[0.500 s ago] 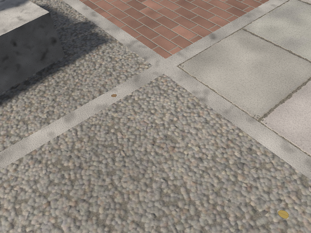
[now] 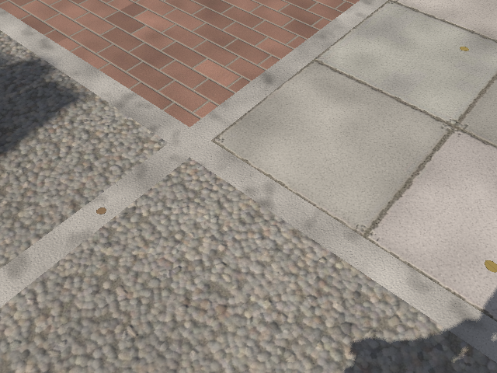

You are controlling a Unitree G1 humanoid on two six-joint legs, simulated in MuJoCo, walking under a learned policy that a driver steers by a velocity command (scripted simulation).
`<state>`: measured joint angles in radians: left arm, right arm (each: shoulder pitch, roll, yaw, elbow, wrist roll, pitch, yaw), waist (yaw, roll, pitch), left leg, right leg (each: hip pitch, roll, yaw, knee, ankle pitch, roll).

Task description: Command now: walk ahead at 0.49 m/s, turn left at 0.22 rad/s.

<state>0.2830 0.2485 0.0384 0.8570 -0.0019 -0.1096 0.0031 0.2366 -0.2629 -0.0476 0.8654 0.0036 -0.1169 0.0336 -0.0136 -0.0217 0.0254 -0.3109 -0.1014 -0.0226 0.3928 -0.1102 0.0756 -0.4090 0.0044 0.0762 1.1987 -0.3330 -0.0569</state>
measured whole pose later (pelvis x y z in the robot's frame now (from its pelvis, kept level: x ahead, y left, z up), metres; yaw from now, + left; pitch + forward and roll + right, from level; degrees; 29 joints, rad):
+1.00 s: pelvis +0.48 +0.11 +0.00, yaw +26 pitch +1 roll +0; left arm 0.29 0.30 0.05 0.86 -0.04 -0.07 -0.01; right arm 0.20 -0.25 -0.05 0.69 0.00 -0.07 0.04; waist 0.02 -0.03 0.04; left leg -0.31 -0.03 0.09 0.47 -0.19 0.07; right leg -0.48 -0.10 0.05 1.19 -0.34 -0.01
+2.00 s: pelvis +1.04 +0.24 -0.01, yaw -6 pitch +2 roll +1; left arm 0.34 0.28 0.06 0.74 -0.02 -0.04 0.01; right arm 0.15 -0.27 -0.06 0.72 0.00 -0.12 0.03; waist 0.01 -0.03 0.00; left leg -0.38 -0.05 0.00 0.52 -0.17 0.04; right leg -0.34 0.07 0.14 1.13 -0.44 -0.04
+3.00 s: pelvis +1.24 +0.24 +0.00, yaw +16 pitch +1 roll -2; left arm 0.16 0.30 0.09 0.81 0.00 0.03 0.03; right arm 0.17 -0.23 -0.03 0.68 -0.03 0.00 -0.02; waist 0.01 -0.05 0.02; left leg -0.26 -0.03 -0.01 0.45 -0.21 0.06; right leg -0.47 -0.04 0.01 0.91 -0.31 0.07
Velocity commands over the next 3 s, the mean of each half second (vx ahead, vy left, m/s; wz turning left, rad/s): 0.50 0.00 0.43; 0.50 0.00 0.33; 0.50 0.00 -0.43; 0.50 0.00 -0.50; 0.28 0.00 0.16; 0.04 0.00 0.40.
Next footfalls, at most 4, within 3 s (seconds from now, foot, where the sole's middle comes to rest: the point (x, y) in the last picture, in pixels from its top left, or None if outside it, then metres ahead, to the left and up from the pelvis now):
0.32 right None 0.34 -0.13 -0.78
0.84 left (173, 358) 0.52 0.22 -0.78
1.40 right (218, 240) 0.88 0.11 -0.78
1.90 left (159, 176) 1.15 0.33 -0.78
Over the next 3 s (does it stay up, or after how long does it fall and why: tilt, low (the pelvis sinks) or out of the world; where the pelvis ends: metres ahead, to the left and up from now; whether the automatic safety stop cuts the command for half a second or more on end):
stays up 1.24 0.24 0.00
